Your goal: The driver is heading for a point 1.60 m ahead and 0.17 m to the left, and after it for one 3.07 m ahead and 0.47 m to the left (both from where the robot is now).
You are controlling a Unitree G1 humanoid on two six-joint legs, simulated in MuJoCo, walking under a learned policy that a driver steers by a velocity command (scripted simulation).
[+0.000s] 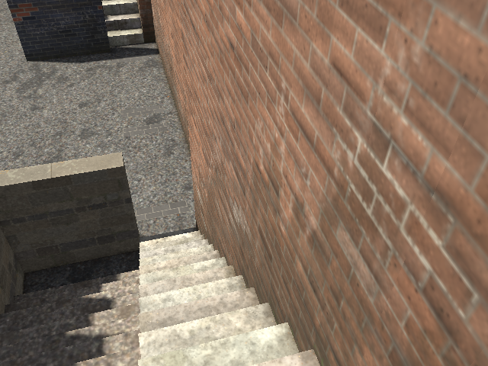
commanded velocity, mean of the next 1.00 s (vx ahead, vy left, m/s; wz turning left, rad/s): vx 0.10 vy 0.00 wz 0.00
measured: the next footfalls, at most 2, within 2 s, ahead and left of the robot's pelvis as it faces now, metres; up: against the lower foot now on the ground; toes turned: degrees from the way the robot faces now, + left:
right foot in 0.06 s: -0.06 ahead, -0.01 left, +0.20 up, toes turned +1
left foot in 1.02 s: +0.10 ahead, +0.18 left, +0.13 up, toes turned -10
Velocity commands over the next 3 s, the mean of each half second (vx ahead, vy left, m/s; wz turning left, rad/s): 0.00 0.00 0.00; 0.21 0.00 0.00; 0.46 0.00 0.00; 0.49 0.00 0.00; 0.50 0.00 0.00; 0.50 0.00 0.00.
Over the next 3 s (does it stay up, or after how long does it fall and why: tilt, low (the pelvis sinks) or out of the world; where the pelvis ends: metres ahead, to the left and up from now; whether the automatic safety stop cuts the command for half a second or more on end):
stays up -0.30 0.24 0.03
